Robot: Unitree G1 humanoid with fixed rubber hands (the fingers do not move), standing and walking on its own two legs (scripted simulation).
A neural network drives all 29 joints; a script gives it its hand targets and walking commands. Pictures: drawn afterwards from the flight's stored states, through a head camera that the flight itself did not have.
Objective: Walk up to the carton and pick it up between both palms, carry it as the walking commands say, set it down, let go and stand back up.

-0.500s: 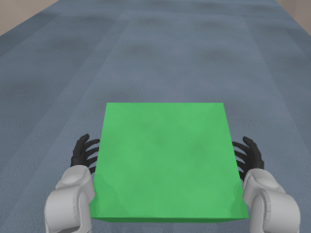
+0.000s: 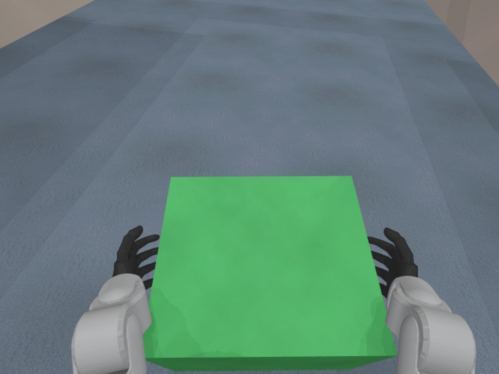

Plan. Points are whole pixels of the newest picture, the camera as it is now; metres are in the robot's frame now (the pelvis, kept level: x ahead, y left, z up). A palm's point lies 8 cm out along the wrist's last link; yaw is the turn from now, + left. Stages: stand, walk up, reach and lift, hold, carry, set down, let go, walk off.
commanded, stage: carry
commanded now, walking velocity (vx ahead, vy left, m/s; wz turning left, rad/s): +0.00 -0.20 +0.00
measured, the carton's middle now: (261, 275) +0.29 +0.01 +0.02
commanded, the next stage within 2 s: none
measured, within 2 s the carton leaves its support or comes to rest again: neither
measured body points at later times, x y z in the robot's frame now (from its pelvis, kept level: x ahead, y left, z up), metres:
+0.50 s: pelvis -0.06 -0.15 -0.01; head -0.05 -0.14 +0.44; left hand +0.19 +0.04 +0.08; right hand +0.20 -0.33 +0.09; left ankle -0.07 -0.06 -0.73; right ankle -0.01 -0.22 -0.74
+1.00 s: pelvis -0.11 -0.30 +0.00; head -0.10 -0.31 +0.45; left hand +0.14 -0.12 +0.09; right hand +0.13 -0.49 +0.07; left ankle -0.13 -0.16 -0.67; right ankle -0.07 -0.39 -0.74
